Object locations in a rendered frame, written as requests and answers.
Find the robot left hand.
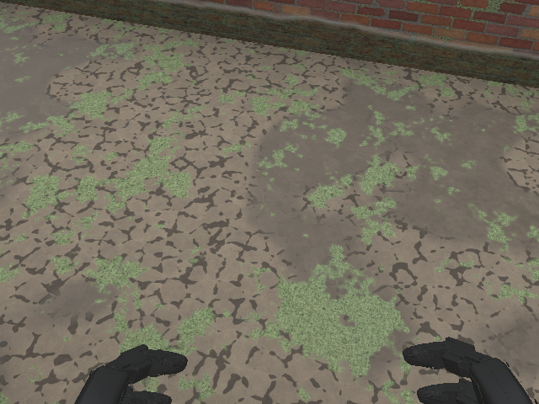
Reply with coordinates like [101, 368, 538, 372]
[74, 344, 188, 404]

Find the robot right hand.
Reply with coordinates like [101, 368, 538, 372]
[403, 337, 538, 404]

